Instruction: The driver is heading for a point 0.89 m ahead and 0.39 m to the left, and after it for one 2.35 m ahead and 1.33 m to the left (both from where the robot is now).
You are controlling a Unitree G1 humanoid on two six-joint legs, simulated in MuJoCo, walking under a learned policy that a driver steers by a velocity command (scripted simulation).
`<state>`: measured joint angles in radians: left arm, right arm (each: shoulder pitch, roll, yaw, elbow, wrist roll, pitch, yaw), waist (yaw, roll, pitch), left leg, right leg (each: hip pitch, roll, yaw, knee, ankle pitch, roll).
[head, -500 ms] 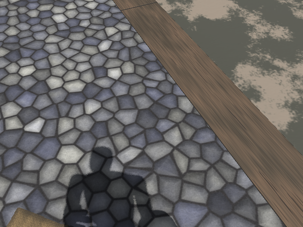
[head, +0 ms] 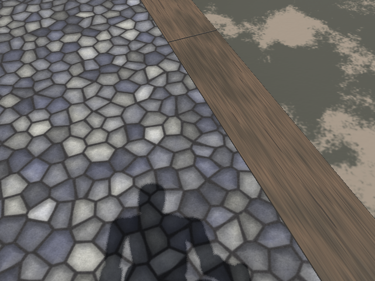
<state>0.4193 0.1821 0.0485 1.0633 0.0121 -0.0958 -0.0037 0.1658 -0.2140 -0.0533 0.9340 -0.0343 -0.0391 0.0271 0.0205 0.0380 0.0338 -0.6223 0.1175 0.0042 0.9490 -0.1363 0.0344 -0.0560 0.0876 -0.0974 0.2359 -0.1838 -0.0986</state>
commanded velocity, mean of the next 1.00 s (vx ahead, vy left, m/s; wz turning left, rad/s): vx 0.50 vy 0.00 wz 0.42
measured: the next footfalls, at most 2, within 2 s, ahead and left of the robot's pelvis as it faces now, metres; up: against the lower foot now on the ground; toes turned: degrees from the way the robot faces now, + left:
left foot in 0.26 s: +0.31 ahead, +0.12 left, +0.00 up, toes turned +8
right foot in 0.82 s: +0.66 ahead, +0.03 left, +0.00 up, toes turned +24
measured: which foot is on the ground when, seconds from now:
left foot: up 0.00-0.24, down 0.26-0.84, up 0.86-1.00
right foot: down 0.00-0.28, up 0.30-0.80, down 0.82-1.00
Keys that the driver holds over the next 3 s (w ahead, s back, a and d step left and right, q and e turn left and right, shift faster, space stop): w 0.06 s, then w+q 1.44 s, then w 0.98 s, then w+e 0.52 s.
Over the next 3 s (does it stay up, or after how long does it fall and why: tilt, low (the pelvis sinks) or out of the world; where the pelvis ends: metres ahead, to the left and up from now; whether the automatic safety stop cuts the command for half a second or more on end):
stays up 1.30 0.88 -0.03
